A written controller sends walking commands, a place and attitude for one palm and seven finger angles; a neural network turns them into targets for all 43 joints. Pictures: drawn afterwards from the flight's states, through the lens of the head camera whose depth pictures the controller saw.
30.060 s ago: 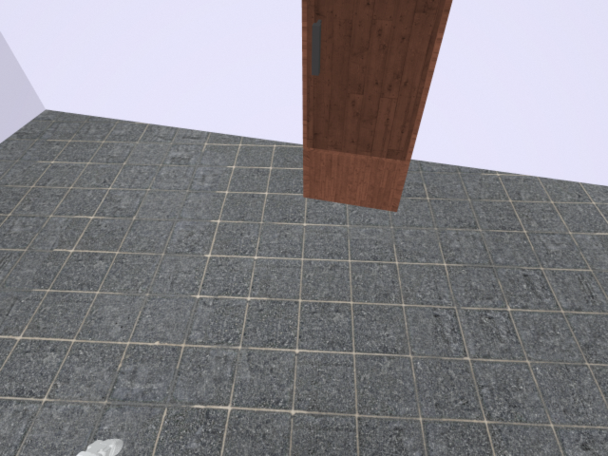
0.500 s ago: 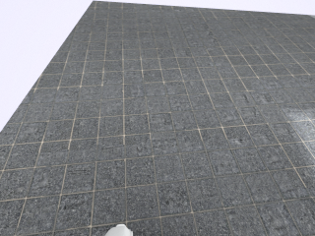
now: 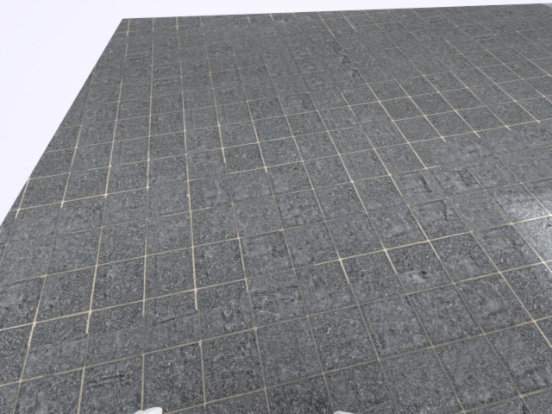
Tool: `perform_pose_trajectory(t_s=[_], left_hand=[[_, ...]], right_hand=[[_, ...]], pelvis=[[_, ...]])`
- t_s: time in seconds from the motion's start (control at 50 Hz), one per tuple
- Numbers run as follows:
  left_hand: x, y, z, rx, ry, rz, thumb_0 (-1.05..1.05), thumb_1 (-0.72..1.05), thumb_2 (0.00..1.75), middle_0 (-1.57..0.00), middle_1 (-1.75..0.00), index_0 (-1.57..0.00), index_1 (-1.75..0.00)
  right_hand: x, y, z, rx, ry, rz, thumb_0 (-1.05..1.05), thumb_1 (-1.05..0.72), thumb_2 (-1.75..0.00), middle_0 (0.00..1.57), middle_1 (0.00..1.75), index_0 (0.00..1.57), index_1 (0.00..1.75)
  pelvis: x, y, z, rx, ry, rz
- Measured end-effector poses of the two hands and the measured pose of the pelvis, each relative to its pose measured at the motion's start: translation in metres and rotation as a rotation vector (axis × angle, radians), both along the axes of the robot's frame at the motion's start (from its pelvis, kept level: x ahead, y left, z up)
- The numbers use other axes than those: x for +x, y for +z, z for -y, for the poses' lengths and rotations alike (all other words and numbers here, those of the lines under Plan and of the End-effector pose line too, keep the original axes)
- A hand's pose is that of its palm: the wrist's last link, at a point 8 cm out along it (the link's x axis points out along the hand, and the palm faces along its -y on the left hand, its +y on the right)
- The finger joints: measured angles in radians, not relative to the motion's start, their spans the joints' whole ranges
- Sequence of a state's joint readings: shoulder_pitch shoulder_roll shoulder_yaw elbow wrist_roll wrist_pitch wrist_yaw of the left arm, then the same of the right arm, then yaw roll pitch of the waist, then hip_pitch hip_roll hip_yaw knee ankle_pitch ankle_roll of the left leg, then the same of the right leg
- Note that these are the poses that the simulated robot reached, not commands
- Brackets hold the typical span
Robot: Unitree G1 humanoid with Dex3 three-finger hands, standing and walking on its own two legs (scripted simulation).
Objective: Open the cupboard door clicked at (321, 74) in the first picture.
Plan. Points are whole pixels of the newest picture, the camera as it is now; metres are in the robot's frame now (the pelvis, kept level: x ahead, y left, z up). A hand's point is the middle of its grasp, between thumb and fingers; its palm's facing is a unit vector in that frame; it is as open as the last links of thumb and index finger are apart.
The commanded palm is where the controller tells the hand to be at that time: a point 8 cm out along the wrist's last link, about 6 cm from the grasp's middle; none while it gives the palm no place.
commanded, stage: turn to face it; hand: left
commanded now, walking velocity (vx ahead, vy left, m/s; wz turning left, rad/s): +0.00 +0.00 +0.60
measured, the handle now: out of the picture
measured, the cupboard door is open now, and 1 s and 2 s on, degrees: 42 42 42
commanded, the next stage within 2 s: none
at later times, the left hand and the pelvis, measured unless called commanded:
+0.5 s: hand (154, 392) +0.18 +0.22 -0.16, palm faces +0.27 -0.94 -0.21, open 7.3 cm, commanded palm none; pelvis +0.13 +0.00 +0.01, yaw +14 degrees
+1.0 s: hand out of the picture +0.11 +0.16 -0.17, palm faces +0.56 -0.80 -0.24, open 7.4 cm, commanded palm none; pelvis +0.19 -0.03 +0.00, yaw +34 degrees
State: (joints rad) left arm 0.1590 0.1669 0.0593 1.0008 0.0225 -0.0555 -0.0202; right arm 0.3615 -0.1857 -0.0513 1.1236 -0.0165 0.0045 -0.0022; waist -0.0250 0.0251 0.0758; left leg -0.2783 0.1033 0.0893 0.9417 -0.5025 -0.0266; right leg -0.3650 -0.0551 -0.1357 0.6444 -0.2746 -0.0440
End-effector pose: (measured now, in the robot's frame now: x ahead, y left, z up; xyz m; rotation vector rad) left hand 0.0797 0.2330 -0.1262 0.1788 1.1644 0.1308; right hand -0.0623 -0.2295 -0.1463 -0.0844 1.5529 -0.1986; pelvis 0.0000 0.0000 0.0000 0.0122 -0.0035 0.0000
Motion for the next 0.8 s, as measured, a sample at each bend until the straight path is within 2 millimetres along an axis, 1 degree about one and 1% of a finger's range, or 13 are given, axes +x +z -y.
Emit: perform_pose_trajectory(t_s=[0.04,0.1,0.16,0.22,0.26,0.32,0.38,0.48,0.56,0.62,0.66,0.7,0.8], left_hand=[[0.007,0.002,0.007,-0.006,0.02,-0.017,0.01,0.91,0.9,-0.2,-0.29,-0.2,-0.3],[0.016,0.006,0.005,0.005,0.068,-0.033,0.0,0.95,0.9,-0.2,-0.29,-0.2,-0.3],[0.02,0.003,0.002,-0.006,0.105,-0.062,0.0,0.95,0.9,-0.2,-0.29,-0.2,-0.3],[0.023,-0.007,-0.002,-0.029,0.154,-0.091,0.0,0.94,0.9,-0.2,-0.29,-0.2,-0.3],[0.024,-0.018,-0.007,-0.045,0.184,-0.109,0.0,0.93,0.9,-0.2,-0.29,-0.2,-0.3],[0.028,-0.032,-0.016,-0.051,0.213,-0.146,0.0,0.92,0.9,-0.2,-0.29,-0.2,-0.3],[0.042,-0.027,-0.024,-0.038,0.235,-0.144,0.01,0.92,0.9,-0.2,-0.29,-0.2,-0.3],[0.072,-0.006,-0.033,-0.008,0.277,-0.058,0.01,0.92,0.9,-0.2,-0.29,-0.2,-0.3],[0.091,0.008,-0.032,0.03,0.3,-0.007,0.01,0.91,0.9,-0.2,-0.29,-0.2,-0.3],[0.1,0.016,-0.025,0.063,0.322,0.025,0.01,0.91,0.9,-0.2,-0.29,-0.2,-0.3],[0.101,0.017,-0.019,0.095,0.338,0.051,0.01,0.91,0.9,-0.2,-0.29,-0.2,-0.3],[0.096,0.019,-0.011,0.113,0.362,0.048,0.01,0.91,0.9,-0.2,-0.29,-0.2,-0.3],[0.071,0.024,0.014,0.093,0.44,-0.023,0.01,0.91,0.9,-0.2,-0.29,-0.2,-0.3]], right_hand=[[0.029,0.006,0.004,-0.011,0.011,0.018,0.01,-0.91,-0.9,0.2,0.3,0.2,0.3],[0.08,0.016,0.006,-0.017,0.044,0.078,0.01,-0.91,-0.9,0.2,0.3,0.2,0.3],[0.133,0.021,0.001,-0.013,0.097,0.139,0.01,-0.91,-0.9,0.2,0.3,0.2,0.3],[0.185,0.022,-0.003,-0.032,0.163,0.184,0.01,-0.93,-0.9,0.2,0.3,0.2,0.3],[0.218,0.02,-0.005,-0.048,0.209,0.223,0.01,-0.93,-0.9,0.2,0.3,0.2,0.3],[0.26,0.017,-0.008,-0.078,0.256,0.291,0.01,-0.93,-0.9,0.2,0.3,0.2,0.3],[0.288,0.023,-0.009,-0.092,0.295,0.32,0.01,-0.92,-0.9,0.2,0.3,0.2,0.3],[0.322,0.032,-0.008,-0.082,0.367,0.324,0.01,-0.91,-0.9,0.2,0.3,0.2,0.3],[0.345,0.031,0.0,-0.056,0.4,0.326,0.01,-0.91,-0.9,0.2,0.3,0.21,0.3],[0.363,0.024,0.011,-0.035,0.422,0.323,0.01,-0.9,-0.9,0.21,0.3,0.21,0.3],[0.378,0.015,0.019,-0.02,0.436,0.322,0.01,-0.9,-0.9,0.21,0.3,0.21,0.3],[0.393,0.011,0.026,-0.013,0.46,0.314,0.01,-0.9,-0.9,0.2,0.3,0.21,0.3],[0.43,0.019,0.024,-0.002,0.525,0.308,0.01,-0.91,-0.9,0.2,0.3,0.2,0.3]], pelvis=[[0.016,0.006,0.003,-0.007,0.019,-0.004],[0.039,0.014,0.007,-0.009,0.052,-0.015],[0.06,0.017,0.006,-0.011,0.087,-0.019],[0.08,0.012,0.0,-0.021,0.122,-0.012],[0.094,0.005,-0.007,-0.028,0.141,-0.005],[0.108,-0.006,-0.014,-0.033,0.163,-0.012],[0.116,-0.003,-0.015,-0.035,0.192,-0.027],[0.13,0.008,-0.007,-0.04,0.24,-0.044],[0.142,0.011,0.006,-0.043,0.287,-0.048],[0.152,0.009,0.021,-0.041,0.331,-0.048],[0.16,0.002,0.033,-0.018,0.359,-0.056],[0.165,0.001,0.04,-0.014,0.389,-0.047],[0.18,0.011,0.046,0.009,0.46,-0.04]])
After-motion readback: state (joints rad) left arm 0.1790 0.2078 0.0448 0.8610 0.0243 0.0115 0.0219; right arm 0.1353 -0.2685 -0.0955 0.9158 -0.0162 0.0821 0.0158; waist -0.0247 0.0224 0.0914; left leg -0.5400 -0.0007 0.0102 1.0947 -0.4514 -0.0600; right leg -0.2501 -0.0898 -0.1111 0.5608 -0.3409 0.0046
